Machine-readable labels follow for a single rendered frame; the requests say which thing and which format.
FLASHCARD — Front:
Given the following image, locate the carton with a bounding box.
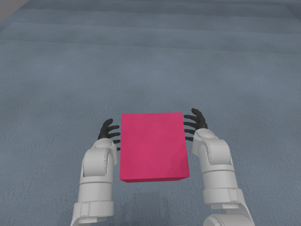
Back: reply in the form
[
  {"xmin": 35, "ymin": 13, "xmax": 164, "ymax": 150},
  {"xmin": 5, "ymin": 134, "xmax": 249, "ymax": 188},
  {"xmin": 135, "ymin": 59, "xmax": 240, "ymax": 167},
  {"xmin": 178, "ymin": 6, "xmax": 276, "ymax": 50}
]
[{"xmin": 120, "ymin": 113, "xmax": 190, "ymax": 183}]

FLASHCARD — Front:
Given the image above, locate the left robot forearm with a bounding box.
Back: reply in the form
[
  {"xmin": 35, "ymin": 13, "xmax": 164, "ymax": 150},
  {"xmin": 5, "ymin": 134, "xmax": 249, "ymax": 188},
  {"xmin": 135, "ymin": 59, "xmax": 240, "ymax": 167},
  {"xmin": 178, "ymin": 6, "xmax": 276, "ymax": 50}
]
[{"xmin": 71, "ymin": 138, "xmax": 118, "ymax": 226}]

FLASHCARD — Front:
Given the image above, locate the right robot forearm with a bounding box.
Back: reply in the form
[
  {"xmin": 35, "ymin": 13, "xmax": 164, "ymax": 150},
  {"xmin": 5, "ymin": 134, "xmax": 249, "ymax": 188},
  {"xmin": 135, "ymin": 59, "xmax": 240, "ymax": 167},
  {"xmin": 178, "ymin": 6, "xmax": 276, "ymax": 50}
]
[{"xmin": 192, "ymin": 128, "xmax": 255, "ymax": 226}]

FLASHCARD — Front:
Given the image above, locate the right robot hand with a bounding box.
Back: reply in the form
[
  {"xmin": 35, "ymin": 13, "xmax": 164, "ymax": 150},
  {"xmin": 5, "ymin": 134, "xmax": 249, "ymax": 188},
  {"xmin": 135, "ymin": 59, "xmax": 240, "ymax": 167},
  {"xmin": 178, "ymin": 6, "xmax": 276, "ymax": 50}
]
[{"xmin": 183, "ymin": 108, "xmax": 208, "ymax": 141}]

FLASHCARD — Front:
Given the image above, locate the left robot hand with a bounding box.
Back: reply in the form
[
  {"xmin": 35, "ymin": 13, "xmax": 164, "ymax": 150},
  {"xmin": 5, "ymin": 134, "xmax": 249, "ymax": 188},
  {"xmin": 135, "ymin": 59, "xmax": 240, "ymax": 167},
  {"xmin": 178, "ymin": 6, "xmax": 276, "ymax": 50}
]
[{"xmin": 98, "ymin": 119, "xmax": 120, "ymax": 151}]

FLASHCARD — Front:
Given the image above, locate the right robot upper arm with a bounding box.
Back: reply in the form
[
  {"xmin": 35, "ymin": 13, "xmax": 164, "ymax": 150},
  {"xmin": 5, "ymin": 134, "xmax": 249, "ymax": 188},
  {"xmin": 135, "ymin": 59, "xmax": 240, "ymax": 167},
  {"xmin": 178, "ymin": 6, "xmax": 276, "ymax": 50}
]
[{"xmin": 203, "ymin": 214, "xmax": 254, "ymax": 226}]

